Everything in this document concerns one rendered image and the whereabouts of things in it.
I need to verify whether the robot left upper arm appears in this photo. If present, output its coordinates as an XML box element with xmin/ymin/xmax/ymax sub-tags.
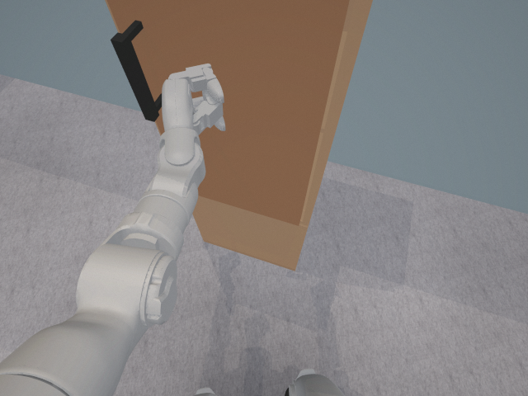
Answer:
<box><xmin>0</xmin><ymin>243</ymin><xmax>177</xmax><ymax>396</ymax></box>

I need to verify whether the left robot hand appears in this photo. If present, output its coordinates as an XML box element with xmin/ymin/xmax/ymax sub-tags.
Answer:
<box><xmin>162</xmin><ymin>64</ymin><xmax>225</xmax><ymax>135</ymax></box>

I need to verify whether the handle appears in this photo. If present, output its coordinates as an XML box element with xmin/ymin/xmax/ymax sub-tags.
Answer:
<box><xmin>111</xmin><ymin>20</ymin><xmax>162</xmax><ymax>122</ymax></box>

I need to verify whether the cupboard door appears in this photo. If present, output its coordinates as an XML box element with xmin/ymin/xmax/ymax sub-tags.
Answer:
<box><xmin>107</xmin><ymin>0</ymin><xmax>350</xmax><ymax>226</ymax></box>

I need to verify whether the robot left forearm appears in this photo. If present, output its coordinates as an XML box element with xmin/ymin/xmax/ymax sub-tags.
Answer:
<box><xmin>76</xmin><ymin>127</ymin><xmax>205</xmax><ymax>306</ymax></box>

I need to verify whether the right robot thigh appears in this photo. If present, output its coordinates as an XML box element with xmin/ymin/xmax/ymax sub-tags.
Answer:
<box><xmin>289</xmin><ymin>374</ymin><xmax>345</xmax><ymax>396</ymax></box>

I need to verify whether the left robot shin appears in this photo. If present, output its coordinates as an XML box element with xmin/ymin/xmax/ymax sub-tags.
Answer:
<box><xmin>196</xmin><ymin>388</ymin><xmax>215</xmax><ymax>394</ymax></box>

